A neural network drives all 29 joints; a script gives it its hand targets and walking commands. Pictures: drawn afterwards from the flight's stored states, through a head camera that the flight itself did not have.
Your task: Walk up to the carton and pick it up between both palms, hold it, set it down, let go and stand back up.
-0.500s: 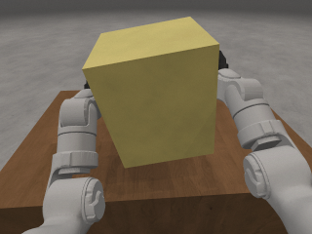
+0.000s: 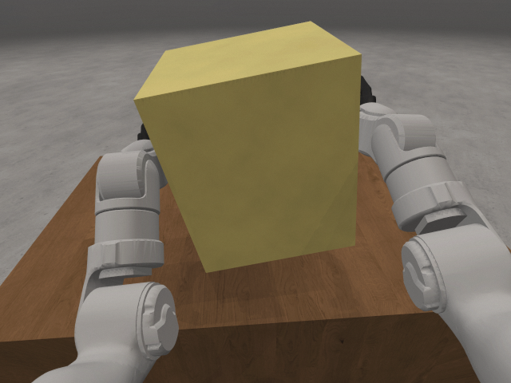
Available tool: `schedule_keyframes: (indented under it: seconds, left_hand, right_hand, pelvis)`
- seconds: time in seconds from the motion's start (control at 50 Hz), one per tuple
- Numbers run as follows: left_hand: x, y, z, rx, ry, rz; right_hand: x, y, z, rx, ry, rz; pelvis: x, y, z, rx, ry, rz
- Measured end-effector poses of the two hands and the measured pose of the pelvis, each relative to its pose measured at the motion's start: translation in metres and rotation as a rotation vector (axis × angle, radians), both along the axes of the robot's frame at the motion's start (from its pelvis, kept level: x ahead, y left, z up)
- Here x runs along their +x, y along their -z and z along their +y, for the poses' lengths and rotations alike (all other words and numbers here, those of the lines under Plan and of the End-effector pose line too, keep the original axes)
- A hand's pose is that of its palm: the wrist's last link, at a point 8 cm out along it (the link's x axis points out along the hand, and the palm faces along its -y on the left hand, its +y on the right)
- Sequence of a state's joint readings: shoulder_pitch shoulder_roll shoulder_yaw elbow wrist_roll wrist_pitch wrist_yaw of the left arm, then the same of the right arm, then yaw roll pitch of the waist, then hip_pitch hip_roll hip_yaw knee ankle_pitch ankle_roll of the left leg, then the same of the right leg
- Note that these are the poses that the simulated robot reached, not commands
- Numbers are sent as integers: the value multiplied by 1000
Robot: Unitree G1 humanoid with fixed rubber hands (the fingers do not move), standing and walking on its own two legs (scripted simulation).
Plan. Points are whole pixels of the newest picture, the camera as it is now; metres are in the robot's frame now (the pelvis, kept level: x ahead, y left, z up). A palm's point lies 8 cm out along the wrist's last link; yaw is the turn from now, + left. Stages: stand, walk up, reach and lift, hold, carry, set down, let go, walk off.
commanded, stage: hold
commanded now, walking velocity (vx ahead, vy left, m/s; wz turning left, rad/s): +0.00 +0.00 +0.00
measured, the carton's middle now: (258, 146) +0.36 +0.00 +0.29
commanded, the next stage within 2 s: none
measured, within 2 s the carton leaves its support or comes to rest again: neither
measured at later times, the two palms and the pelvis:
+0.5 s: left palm (152, 142) +0.37 +0.14 +0.29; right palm (365, 112) +0.38 -0.16 +0.32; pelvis -0.01 -0.02 +0.00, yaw +0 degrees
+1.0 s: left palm (150, 152) +0.38 +0.15 +0.28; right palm (358, 113) +0.38 -0.15 +0.32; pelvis +0.01 +0.00 +0.00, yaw +0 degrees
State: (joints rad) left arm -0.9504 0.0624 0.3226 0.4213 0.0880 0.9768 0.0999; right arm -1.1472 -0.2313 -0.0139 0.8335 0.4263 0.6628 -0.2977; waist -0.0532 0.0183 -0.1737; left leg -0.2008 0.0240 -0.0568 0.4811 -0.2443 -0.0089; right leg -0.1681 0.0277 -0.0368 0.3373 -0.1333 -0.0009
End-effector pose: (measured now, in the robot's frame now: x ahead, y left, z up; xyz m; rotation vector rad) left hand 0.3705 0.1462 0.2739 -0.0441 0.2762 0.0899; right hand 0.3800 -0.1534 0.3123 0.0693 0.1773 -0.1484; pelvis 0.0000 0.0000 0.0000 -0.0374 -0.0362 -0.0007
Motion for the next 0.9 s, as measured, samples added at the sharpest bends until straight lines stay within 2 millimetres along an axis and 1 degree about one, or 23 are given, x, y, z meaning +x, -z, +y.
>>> schedule_keyframes:
  seconds: [0.2, 0.38, 0.54, 0.64, 0.76, 0.9]
  left_hand:
    - [-8, -17, -3, -4, -10, 2]
    - [-3, -25, -4, -5, -4, 22]
    - [5, -18, -2, -17, 3, 32]
    - [7, -12, 1, -12, 4, 34]
    - [9, -5, 4, 13, 5, 29]
    - [7, -2, 4, 8, 3, 19]
  right_hand:
    - [-8, -8, -4, 2, -4, 5]
    - [-5, -14, -6, -2, 1, 27]
    - [2, -10, -4, -38, 1, 41]
    - [6, -6, 0, -23, 2, 44]
    - [8, -2, 3, -26, -3, 46]
    - [6, -3, 4, -17, -2, 39]
  pelvis:
    - [-10, 0, -8, 8, 2, 22]
    - [-14, 1, -14, 11, -8, 56]
    - [-11, 0, -15, 11, -3, 74]
    - [-7, 0, -13, 8, -6, 63]
    - [-2, 0, -9, 4, -7, 59]
    - [4, 1, -3, -4, -7, 42]
